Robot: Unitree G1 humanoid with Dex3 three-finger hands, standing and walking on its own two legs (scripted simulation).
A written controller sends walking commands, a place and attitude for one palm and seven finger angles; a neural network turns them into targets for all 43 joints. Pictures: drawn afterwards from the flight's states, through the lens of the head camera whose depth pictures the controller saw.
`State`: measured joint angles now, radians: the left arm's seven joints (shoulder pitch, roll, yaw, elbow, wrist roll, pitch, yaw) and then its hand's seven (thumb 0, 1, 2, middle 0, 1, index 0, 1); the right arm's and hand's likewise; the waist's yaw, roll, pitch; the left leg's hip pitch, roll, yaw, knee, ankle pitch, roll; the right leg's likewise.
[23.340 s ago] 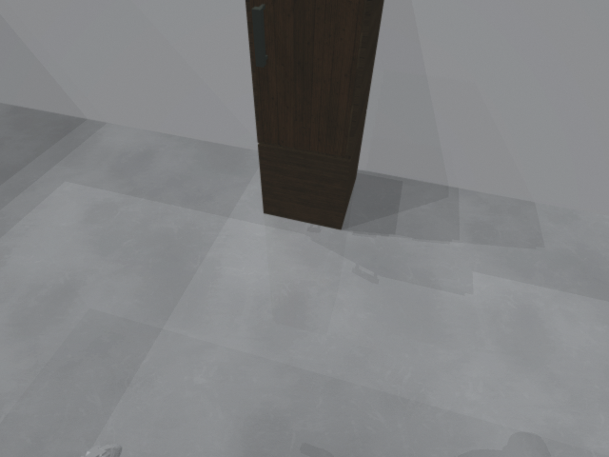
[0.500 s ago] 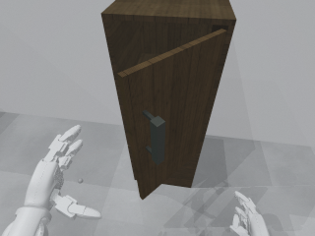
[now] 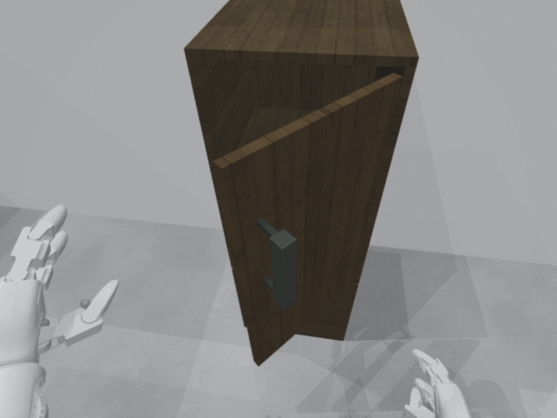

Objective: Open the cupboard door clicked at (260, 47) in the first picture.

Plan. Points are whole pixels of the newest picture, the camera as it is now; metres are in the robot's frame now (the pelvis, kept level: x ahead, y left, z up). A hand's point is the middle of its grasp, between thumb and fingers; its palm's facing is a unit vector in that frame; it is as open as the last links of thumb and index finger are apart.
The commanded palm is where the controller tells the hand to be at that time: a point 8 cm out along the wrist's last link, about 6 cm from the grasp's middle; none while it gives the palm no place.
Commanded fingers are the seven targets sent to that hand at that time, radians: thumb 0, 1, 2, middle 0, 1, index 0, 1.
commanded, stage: draw the hand back to the body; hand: left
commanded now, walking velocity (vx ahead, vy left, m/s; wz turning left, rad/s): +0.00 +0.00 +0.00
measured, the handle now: (274, 264) +0.32 +0.05 +0.06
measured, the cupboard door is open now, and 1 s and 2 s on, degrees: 50 50 50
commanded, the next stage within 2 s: step back with the hand held close in 0.50 s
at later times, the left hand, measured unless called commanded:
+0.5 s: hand (74, 300) +0.19 +0.25 +0.15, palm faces +0.46 -0.79 -0.40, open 7.5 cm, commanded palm +0.14 +0.29 +0.17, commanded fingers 0.00 0.90 0.90 -0.20 -0.30 -0.20 -0.30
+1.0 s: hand (60, 324) +0.16 +0.25 +0.16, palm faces +0.37 -0.77 -0.52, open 7.4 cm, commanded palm +0.10 +0.29 +0.18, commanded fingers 0.00 0.90 0.90 -0.20 -0.30 -0.20 -0.30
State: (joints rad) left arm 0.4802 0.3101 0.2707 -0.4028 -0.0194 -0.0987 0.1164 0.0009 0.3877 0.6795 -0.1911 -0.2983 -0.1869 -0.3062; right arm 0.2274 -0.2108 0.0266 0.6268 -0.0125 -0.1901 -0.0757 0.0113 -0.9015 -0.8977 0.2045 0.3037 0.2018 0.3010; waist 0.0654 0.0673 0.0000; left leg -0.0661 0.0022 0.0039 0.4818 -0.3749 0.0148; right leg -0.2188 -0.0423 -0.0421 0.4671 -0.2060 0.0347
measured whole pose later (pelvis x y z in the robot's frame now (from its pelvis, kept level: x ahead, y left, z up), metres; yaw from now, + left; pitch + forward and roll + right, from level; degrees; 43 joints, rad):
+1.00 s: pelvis -0.05 -0.01 +0.00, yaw -2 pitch +0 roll +1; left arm 0.55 0.40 0.41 -0.46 0.00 -0.19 0.12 0.01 0.89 0.90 -0.21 -0.30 -0.21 -0.31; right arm 0.20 -0.24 -0.02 0.55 0.00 -0.05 -0.08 0.01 -0.90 -0.90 0.20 0.30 0.20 0.30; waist -0.01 0.00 0.03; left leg -0.19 -0.01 0.04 0.51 -0.31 0.01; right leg -0.35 -0.05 0.00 0.48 -0.12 0.03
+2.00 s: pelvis -0.17 -0.05 +0.00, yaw -1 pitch +1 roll +2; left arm 0.48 0.37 0.39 -0.46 0.01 -0.21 0.15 0.01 0.89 0.90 -0.21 -0.30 -0.21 -0.31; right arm 0.16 -0.16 -0.01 0.68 -0.02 -0.12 -0.04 0.01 -0.90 -0.90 0.21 0.30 0.20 0.30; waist 0.00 -0.03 0.01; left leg -0.53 0.00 0.00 0.97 -0.41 -0.04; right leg -0.32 0.03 0.00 0.54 -0.24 -0.06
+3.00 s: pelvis -0.26 -0.05 -0.01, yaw +2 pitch +1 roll +0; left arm 0.32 0.34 0.20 0.05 0.03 -0.07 0.05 0.00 0.90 0.90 -0.20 -0.30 -0.20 -0.31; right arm 0.22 -0.29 -0.04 0.76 -0.02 -0.08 0.00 0.01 -0.90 -0.90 0.20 0.30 0.20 0.30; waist -0.01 0.05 -0.03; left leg -0.31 -0.01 0.03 0.62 -0.33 0.02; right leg -0.34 0.00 -0.08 0.63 -0.30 -0.05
